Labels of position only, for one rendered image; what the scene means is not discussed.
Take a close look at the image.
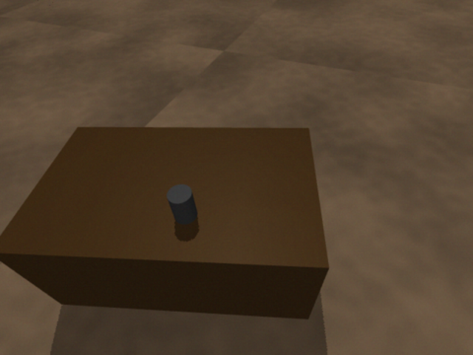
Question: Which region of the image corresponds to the can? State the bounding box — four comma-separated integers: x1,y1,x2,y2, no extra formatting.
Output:
167,184,197,225

